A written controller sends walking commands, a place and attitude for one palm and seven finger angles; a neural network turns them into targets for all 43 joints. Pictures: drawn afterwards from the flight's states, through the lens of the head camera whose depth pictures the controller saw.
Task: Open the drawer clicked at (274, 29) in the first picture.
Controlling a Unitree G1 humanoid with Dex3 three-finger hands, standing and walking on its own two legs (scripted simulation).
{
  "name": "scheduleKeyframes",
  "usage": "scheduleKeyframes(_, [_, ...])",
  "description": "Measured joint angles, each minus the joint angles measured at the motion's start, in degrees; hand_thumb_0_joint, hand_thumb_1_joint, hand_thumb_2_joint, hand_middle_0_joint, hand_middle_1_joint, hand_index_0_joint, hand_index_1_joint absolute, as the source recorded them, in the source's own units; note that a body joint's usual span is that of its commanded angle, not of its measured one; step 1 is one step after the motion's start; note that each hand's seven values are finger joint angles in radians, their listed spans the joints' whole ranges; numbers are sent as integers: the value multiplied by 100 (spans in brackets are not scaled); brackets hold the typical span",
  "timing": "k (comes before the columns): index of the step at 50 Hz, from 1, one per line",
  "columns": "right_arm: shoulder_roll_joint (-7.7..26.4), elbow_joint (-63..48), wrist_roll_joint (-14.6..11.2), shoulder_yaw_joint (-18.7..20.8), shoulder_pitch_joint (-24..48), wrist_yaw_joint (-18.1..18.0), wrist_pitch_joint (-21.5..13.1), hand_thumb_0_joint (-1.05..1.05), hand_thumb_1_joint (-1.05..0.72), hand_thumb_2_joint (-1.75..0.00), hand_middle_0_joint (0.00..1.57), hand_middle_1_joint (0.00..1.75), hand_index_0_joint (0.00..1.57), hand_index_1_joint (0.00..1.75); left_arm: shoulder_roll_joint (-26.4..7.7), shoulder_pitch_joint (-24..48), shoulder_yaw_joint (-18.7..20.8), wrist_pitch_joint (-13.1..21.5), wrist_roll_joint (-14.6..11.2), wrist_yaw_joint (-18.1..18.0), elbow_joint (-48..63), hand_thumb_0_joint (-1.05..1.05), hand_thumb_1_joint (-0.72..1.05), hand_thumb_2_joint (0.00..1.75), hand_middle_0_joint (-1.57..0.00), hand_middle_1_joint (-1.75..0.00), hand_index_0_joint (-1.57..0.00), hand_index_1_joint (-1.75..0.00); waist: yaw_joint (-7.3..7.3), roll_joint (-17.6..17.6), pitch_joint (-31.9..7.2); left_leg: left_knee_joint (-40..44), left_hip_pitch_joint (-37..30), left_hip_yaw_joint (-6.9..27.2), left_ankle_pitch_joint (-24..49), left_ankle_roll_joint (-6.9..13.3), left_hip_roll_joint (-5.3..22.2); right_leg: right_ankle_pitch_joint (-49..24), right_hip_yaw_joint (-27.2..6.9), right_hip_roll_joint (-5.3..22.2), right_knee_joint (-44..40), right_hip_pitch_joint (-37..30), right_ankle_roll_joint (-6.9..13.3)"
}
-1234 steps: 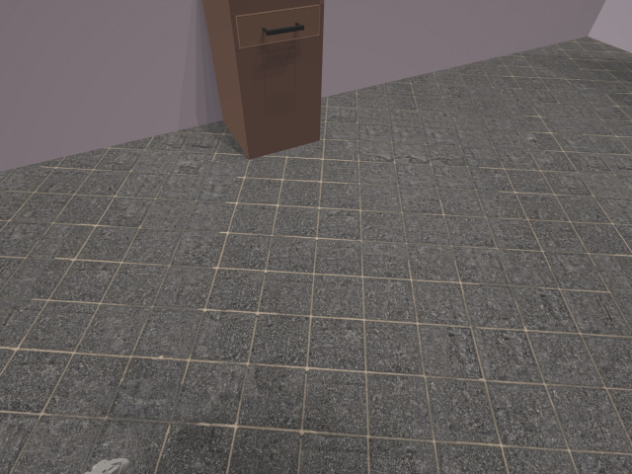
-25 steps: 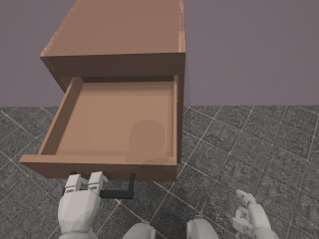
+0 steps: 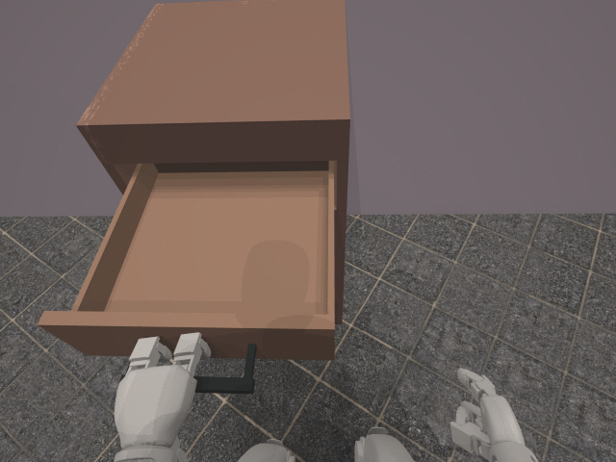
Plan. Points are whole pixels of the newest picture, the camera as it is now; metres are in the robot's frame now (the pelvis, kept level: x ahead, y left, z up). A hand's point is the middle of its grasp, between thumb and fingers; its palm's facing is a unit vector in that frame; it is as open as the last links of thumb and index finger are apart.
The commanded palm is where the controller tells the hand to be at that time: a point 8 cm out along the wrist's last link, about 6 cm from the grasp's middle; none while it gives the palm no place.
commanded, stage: lift the hand off the handle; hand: left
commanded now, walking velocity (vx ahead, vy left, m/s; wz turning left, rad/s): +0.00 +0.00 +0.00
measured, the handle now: (190, 368) +0.24 +0.19 -0.04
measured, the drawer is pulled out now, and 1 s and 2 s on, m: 0.30 0.30 0.30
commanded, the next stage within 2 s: draw the hand back to the body in 1.92 s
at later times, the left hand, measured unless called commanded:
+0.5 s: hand (161, 396) +0.20 +0.20 -0.01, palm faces -0.02 -0.11 -0.99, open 13.6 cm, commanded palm +0.17 +0.20 +0.05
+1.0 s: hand (160, 387) +0.20 +0.19 +0.04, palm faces +0.05 -0.13 -0.99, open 13.8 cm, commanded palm +0.17 +0.19 +0.09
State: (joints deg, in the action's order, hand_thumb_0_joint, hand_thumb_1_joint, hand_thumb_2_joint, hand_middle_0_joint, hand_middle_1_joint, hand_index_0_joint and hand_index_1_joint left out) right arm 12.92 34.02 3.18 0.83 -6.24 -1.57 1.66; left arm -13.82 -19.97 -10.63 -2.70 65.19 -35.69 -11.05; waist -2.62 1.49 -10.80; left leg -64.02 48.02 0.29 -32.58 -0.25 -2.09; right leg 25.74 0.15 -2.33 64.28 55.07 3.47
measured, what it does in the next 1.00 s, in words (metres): stands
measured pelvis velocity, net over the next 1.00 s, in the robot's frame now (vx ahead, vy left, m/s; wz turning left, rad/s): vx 0.01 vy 0.01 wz -0.03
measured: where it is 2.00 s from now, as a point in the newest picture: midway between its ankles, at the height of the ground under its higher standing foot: outside the picture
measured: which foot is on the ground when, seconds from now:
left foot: down 0.00-1.00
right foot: down 0.00-1.00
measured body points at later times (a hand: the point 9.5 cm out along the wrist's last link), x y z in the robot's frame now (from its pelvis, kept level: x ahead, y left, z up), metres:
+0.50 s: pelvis +0.01 +0.00 +0.02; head +0.05 -0.03 +0.47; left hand +0.19 +0.21 +0.05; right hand +0.21 -0.22 -0.08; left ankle -0.01 +0.13 -0.65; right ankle +0.05 -0.08 -0.65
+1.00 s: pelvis +0.01 +0.01 +0.04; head +0.03 -0.03 +0.49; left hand +0.19 +0.19 +0.09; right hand +0.22 -0.21 -0.06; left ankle -0.01 +0.13 -0.65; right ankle +0.05 -0.08 -0.65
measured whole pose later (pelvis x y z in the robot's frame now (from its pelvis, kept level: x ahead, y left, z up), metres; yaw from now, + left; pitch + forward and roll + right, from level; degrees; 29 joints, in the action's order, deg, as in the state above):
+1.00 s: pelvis +0.01 +0.01 +0.04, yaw -2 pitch +9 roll +2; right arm 12.6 32.2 1.7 0.4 -7.0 2.2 3.4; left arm -14.1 -26.4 -12.5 -3.9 63.5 -30.8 1.3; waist -4.7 2.9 -8.1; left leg -50.4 31.2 -0.9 -28.2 0.3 -1.8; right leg 22.0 -1.7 -2.8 52.1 39.0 2.9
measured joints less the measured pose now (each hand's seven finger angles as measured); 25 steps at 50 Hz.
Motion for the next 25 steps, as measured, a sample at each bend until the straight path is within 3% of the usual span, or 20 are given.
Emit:
scheduleKeyframes(14, [17,-26,-45,6,7,37,67,1,-91,-89,20,30,20,30,-57,-204,142,47,-132,92,291,-1,-49,30,-32,-120,-36,-121,-55,20,76,401,-451,-41,131,3,7,-99,-61,-13,-333,-417,-6])
scheduleKeyframes(25, [11,-92,-70,-7,-51,94,84,1,-91,-89,20,30,20,30,-59,-296,42,-13,-183,291,508,-1,-49,30,-32,-120,-36,-122,-92,74,148,712,-815,-56,240,43,0,-202,-95,-7,-644,-789,-45])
